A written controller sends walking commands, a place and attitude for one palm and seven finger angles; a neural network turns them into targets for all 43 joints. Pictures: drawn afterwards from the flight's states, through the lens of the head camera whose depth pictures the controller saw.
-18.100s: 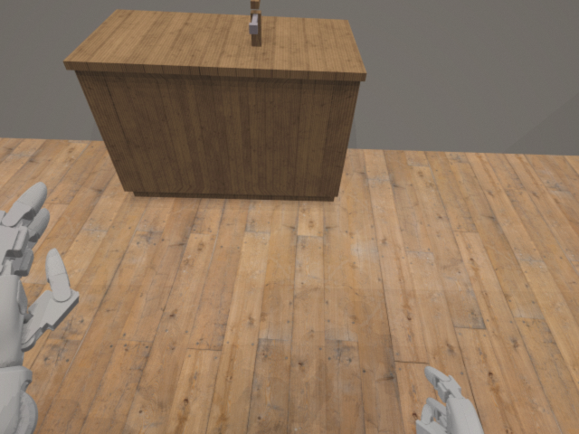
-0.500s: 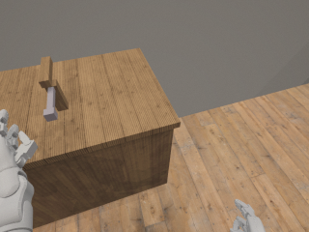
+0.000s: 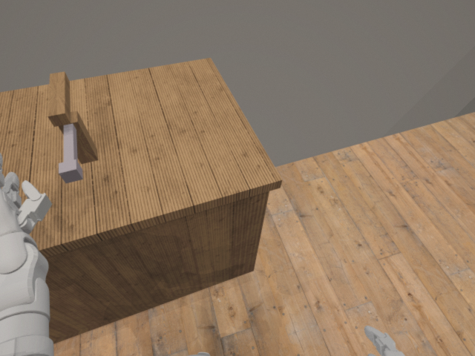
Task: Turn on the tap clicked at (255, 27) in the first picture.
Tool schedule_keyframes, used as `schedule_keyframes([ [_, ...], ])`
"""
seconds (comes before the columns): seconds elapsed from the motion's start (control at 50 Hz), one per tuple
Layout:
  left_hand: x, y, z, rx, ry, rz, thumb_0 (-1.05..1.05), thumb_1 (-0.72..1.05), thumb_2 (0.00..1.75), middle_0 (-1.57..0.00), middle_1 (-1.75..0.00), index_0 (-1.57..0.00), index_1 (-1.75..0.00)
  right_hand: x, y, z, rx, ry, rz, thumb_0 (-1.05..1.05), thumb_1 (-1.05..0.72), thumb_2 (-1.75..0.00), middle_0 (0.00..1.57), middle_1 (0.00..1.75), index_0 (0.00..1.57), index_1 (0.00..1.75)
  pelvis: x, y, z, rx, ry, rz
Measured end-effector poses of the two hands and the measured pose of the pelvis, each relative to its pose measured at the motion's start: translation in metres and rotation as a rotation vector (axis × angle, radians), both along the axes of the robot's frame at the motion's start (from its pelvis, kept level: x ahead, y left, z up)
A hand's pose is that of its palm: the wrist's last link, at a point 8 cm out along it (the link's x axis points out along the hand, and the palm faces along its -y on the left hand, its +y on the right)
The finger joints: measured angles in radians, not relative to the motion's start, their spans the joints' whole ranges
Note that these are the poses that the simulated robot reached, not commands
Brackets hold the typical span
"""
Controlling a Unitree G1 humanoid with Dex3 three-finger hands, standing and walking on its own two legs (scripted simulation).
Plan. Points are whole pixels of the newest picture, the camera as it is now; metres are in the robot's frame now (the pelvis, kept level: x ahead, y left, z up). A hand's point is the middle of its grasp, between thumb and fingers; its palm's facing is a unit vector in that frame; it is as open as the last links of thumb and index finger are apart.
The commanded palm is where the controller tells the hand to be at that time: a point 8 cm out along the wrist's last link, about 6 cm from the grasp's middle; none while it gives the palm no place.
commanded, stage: reach beside the lever's end, fingers flat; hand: left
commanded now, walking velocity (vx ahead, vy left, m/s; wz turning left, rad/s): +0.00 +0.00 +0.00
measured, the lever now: (71, 171) +0.39 +0.32 +0.08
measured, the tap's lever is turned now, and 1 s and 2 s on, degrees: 0 0 14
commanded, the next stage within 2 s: push the lever round in 0.72 s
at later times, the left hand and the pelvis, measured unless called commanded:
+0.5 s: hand (54, 190) +0.36 +0.34 +0.06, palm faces +0.60 -0.80 -0.09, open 7.8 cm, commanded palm +0.31 +0.37 +0.07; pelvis +0.00 +0.00 -0.01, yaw -1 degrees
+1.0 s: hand (49, 188) +0.36 +0.35 +0.06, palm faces +0.62 -0.78 -0.08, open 7.8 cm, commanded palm +0.32 +0.37 +0.07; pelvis +0.00 +0.00 -0.01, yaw -1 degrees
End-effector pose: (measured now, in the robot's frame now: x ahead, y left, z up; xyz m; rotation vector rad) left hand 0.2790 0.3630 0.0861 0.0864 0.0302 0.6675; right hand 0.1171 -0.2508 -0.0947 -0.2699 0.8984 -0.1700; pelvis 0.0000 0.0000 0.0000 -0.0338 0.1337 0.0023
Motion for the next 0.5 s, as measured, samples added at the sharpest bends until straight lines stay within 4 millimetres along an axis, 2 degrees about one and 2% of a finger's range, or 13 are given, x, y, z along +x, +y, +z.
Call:
schedule_keyframes([
  [0.22, 0.022, 0.011, -0.011, -0.011, 0.003, -0.002, 0.02, 0.89, 0.90, -0.15, -0.16, -0.15, -0.15, -0.017, -0.006, -0.007, -0.023, 0.078, -0.023, 0.01, -0.90, -0.90, 0.21, 0.30, 0.21, 0.30, -0.001, 0.001, -0.005, -0.006, 0.039, -0.003],
  [0.32, 0.030, 0.013, -0.010, 0.006, -0.001, -0.012, 0.02, 0.89, 0.90, -0.15, -0.15, -0.15, -0.15, -0.028, -0.010, -0.009, -0.026, 0.112, -0.040, 0.01, -0.90, -0.90, 0.21, 0.30, 0.21, 0.30, 0.000, 0.001, -0.006, -0.010, 0.049, -0.006],
  [0.42, 0.033, 0.006, -0.009, 0.008, 0.000, -0.043, 0.02, 0.90, 0.90, -0.15, -0.15, -0.15, -0.15, -0.036, -0.012, -0.011, -0.015, 0.136, -0.062, 0.01, -0.90, -0.90, 0.21, 0.30, 0.21, 0.30, 0.002, 0.001, -0.005, -0.009, 0.050, -0.012],
  [0.5, 0.030, 0.008, -0.018, -0.024, 0.027, -0.020, 0.01, 0.89, 0.90, -0.15, -0.15, -0.15, -0.15, -0.039, -0.013, -0.010, -0.009, 0.143, -0.077, 0.01, -0.90, -0.90, 0.21, 0.30, 0.21, 0.30, 0.003, -0.001, -0.005, -0.005, 0.051, -0.018],
])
